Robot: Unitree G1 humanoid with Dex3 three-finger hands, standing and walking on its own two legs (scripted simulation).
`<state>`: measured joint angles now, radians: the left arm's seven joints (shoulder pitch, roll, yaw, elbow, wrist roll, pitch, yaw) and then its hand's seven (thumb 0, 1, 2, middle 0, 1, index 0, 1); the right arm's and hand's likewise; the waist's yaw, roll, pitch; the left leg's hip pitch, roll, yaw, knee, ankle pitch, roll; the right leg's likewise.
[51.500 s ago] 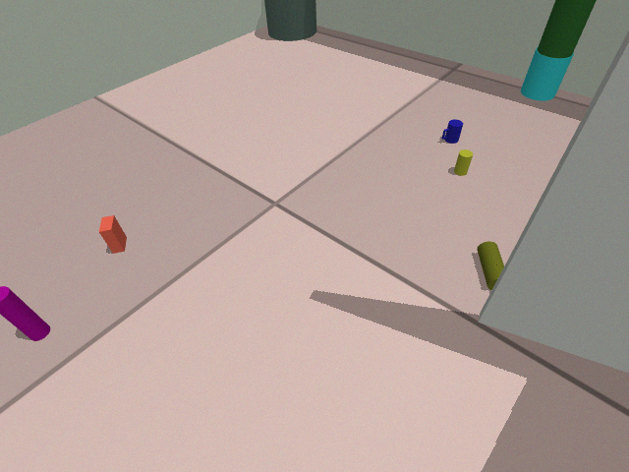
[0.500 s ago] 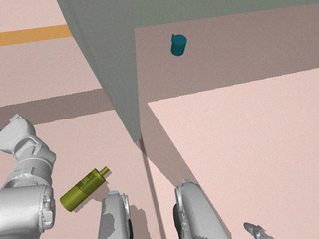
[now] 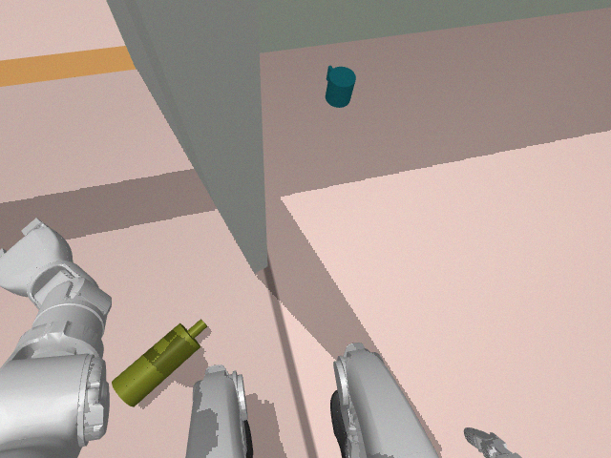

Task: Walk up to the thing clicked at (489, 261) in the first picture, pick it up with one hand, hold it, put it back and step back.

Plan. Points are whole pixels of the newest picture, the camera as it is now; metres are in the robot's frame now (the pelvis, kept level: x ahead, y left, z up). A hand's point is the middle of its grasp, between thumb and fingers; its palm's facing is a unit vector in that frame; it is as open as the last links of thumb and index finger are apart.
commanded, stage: go down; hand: left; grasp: from above
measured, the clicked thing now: (165, 356) +0.33 +0.29 -0.54
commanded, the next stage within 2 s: none
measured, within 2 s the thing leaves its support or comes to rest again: neither
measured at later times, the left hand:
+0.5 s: hand (60, 278) +0.41 +0.32 -0.10, palm faces -0.27 -0.28 -0.92, open 13.1 cm
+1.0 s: hand (61, 275) +0.41 +0.31 -0.10, palm faces -0.26 -0.27 -0.92, open 13.1 cm
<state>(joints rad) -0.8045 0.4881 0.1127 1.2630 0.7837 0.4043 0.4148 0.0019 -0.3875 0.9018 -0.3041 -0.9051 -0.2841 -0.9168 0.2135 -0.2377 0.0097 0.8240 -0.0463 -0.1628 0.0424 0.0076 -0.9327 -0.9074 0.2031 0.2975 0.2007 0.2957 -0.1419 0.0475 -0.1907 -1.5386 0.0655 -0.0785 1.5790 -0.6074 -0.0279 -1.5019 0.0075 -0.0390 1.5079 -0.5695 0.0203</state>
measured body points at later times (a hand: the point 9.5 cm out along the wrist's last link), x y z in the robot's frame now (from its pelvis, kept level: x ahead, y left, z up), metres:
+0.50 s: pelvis +0.01 +0.00 +0.01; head +0.18 +0.02 +0.42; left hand +0.42 +0.32 -0.05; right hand +0.07 -0.26 -0.12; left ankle +0.05 +0.13 -0.55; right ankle +0.06 -0.14 -0.55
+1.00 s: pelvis +0.00 +0.00 +0.00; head +0.17 +0.02 +0.42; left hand +0.42 +0.32 -0.05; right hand +0.06 -0.26 -0.13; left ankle +0.05 +0.13 -0.55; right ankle +0.06 -0.14 -0.55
